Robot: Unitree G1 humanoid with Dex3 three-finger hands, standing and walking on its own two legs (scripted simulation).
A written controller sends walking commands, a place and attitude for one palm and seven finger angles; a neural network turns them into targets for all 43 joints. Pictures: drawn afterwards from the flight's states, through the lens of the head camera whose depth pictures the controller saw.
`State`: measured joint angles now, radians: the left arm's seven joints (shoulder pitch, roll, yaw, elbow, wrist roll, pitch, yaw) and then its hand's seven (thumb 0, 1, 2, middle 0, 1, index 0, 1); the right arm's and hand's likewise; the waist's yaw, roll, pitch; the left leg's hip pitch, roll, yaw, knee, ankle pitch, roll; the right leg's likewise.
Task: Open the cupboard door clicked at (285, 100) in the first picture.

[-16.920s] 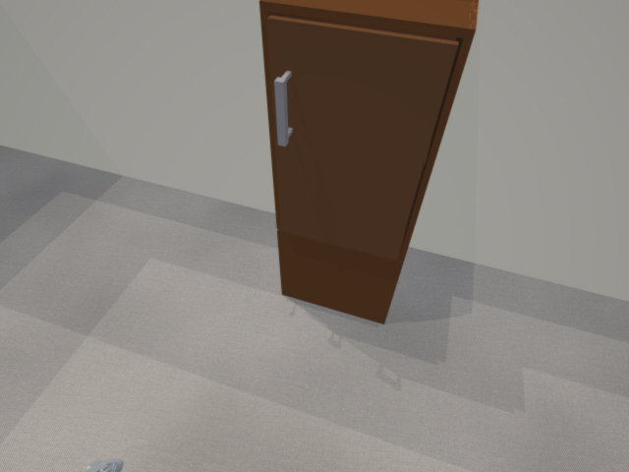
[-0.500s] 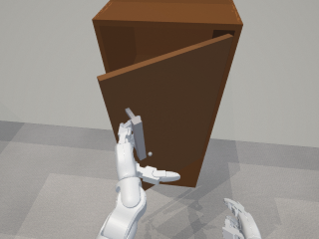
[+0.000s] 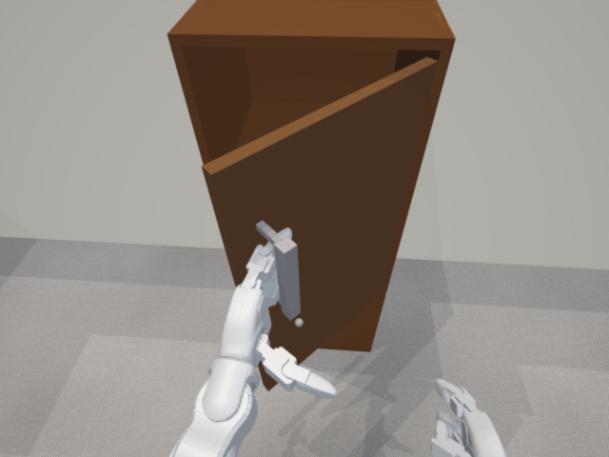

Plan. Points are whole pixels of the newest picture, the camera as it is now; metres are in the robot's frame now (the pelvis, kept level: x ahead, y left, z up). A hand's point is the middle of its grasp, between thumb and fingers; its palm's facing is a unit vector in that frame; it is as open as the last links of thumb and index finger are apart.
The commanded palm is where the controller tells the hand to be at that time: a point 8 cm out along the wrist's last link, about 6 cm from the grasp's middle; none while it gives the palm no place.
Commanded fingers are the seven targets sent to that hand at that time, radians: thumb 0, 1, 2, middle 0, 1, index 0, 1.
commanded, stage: slide the hand sideways off the handle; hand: left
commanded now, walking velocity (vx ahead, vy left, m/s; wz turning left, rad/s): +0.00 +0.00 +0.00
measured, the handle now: (278, 272) +0.33 +0.05 +0.09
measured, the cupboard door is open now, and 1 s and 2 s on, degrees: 46 46 46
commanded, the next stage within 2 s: draw the hand back to the body in 0.82 s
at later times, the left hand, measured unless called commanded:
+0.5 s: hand (258, 359) +0.21 +0.06 +0.09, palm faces -0.08 -1.00 +0.00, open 16.3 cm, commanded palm +0.19 +0.12 +0.09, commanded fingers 0.00 -0.50 0.30 -0.15 -0.30 -0.15 -0.30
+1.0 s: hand (218, 390) +0.18 +0.10 +0.09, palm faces -0.08 -1.00 -0.03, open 16.4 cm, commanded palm +0.16 +0.16 +0.10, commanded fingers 0.00 -0.50 0.30 -0.15 -0.30 -0.15 -0.30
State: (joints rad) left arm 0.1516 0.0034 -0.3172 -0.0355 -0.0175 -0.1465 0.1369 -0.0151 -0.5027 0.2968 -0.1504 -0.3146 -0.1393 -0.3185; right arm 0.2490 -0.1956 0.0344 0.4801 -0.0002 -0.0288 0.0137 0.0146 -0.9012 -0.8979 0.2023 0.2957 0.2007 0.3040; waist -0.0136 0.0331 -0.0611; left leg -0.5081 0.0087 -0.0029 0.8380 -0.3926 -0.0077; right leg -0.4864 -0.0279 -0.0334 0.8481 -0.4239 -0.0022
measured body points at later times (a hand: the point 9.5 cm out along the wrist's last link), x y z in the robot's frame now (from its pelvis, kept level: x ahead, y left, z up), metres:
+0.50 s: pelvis +0.02 -0.01 -0.01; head +0.04 -0.02 +0.44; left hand +0.21 +0.12 +0.09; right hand +0.21 -0.22 -0.07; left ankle +0.02 +0.13 -0.70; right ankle +0.01 -0.12 -0.70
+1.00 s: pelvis +0.01 -0.01 -0.02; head +0.02 -0.02 +0.43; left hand +0.18 +0.16 +0.09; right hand +0.20 -0.23 -0.08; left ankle +0.02 +0.13 -0.70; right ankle +0.01 -0.12 -0.70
